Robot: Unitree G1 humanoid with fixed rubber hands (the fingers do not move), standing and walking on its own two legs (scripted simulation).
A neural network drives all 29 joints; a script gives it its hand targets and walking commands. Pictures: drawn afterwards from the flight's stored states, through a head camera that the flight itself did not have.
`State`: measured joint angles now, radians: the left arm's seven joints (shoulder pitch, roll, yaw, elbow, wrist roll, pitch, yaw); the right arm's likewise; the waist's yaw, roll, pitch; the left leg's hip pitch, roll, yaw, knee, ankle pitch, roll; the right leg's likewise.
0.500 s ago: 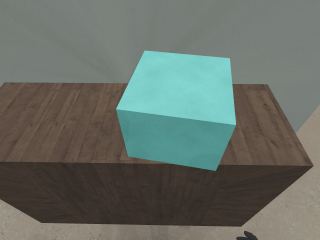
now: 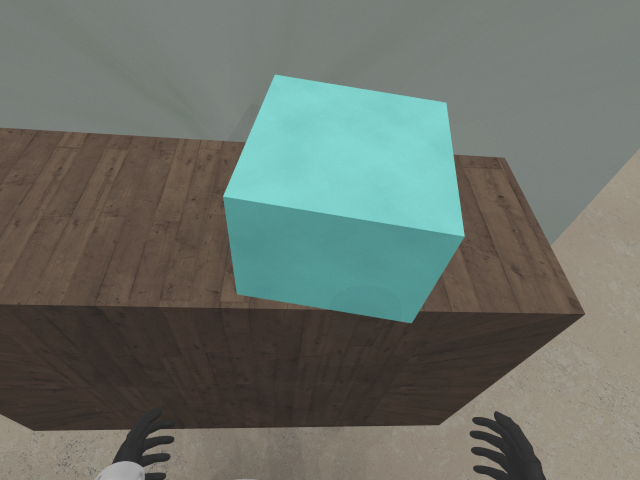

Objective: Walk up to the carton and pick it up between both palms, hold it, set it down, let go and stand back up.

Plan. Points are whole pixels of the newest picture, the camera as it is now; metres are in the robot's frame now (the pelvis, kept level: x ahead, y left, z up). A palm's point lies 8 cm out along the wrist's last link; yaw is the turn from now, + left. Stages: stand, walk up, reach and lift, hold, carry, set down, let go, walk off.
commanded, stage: reach and lift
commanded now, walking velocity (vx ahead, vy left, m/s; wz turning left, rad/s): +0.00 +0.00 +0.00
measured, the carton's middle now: (342, 197) +0.50 +0.02 +0.05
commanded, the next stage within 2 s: none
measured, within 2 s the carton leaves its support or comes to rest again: neither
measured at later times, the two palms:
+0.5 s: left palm (118, 423) +0.17 +0.26 -0.05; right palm (510, 451) +0.18 -0.21 -0.03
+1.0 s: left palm (106, 384) +0.20 +0.27 +0.01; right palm (512, 407) +0.22 -0.20 +0.02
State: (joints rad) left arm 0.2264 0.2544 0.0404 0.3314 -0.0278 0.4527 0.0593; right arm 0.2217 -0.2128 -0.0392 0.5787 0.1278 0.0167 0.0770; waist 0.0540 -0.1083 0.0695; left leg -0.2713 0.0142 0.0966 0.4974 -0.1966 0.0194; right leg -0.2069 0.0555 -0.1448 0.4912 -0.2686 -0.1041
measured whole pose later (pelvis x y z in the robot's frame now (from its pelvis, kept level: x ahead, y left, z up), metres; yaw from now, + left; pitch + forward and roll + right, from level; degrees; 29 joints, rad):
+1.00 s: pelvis +0.04 +0.03 +0.01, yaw -1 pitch -1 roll +0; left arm 0.40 0.35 -0.03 0.07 -0.26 0.03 0.00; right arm 0.39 -0.18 -0.06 0.08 0.22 0.03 0.00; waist 0.05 -0.02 -0.02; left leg -0.15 -0.02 0.10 0.35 -0.18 0.05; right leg -0.08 0.06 -0.09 0.30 -0.22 -0.07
